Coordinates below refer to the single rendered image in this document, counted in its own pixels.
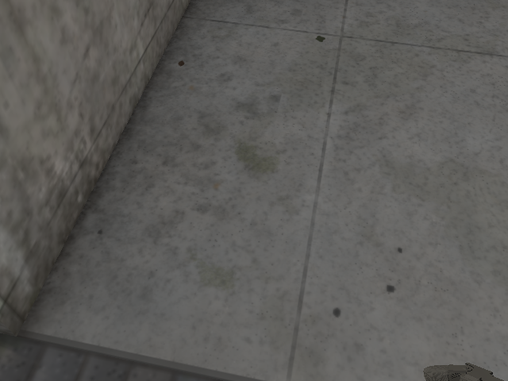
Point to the right robot hand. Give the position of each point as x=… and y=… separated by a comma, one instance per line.
x=468, y=372

